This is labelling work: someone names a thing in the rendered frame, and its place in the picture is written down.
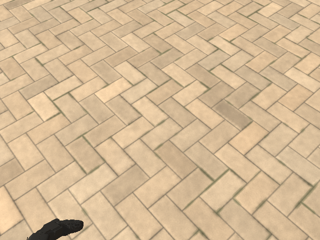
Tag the robot left hand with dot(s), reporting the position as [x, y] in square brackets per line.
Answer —
[56, 229]

